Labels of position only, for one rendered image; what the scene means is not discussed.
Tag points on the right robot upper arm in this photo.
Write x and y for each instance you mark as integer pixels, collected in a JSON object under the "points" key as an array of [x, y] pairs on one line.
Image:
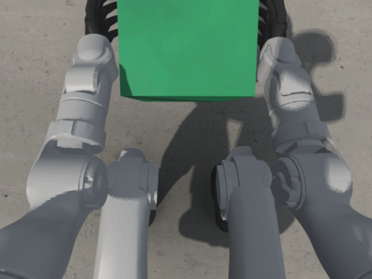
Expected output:
{"points": [[316, 188]]}

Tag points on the left robot upper arm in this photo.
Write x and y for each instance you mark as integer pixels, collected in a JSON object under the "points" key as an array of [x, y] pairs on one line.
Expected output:
{"points": [[62, 190]]}

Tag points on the carton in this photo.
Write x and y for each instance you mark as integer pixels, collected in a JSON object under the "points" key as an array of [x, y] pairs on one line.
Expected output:
{"points": [[187, 50]]}

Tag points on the robot right forearm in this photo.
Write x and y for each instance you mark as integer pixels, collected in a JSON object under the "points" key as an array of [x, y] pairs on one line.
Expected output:
{"points": [[297, 128]]}

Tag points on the robot left hand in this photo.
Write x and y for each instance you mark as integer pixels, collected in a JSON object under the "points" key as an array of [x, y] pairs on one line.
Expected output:
{"points": [[95, 19]]}

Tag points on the robot right hand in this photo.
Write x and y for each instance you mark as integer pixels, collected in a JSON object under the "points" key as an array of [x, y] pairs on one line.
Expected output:
{"points": [[275, 21]]}

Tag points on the robot left forearm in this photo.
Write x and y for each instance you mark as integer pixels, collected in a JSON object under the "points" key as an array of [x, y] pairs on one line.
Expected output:
{"points": [[84, 103]]}

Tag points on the left robot thigh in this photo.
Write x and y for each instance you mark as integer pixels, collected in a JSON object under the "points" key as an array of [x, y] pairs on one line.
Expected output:
{"points": [[122, 246]]}

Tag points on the right robot shin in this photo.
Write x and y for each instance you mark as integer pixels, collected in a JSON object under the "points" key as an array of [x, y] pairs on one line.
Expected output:
{"points": [[264, 168]]}

